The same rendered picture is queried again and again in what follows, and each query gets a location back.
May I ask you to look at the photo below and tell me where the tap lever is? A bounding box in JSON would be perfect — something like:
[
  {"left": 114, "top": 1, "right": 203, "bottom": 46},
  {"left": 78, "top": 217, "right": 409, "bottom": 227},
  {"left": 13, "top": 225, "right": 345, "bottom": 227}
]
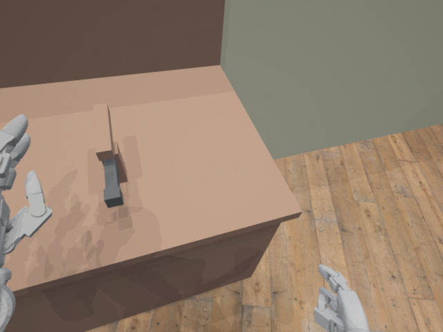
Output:
[{"left": 104, "top": 154, "right": 124, "bottom": 208}]

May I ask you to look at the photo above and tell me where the robot right hand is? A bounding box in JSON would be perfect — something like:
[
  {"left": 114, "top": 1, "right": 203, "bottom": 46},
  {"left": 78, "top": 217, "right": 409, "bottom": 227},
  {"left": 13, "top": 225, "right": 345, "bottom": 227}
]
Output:
[{"left": 314, "top": 264, "right": 370, "bottom": 332}]

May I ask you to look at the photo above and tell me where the left robot forearm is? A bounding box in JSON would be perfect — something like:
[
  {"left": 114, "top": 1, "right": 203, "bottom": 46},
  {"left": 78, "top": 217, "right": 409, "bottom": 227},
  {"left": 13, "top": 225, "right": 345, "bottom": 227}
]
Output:
[{"left": 0, "top": 268, "right": 15, "bottom": 332}]

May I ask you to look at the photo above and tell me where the robot left hand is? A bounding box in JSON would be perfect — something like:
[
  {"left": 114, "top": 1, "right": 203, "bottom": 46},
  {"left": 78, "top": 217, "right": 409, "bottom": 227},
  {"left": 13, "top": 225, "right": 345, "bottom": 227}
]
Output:
[{"left": 0, "top": 114, "right": 52, "bottom": 268}]

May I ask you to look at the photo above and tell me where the counter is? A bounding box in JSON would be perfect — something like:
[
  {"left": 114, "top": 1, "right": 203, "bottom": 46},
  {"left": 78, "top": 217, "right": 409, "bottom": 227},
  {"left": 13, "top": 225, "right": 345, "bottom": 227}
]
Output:
[{"left": 0, "top": 0, "right": 302, "bottom": 332}]

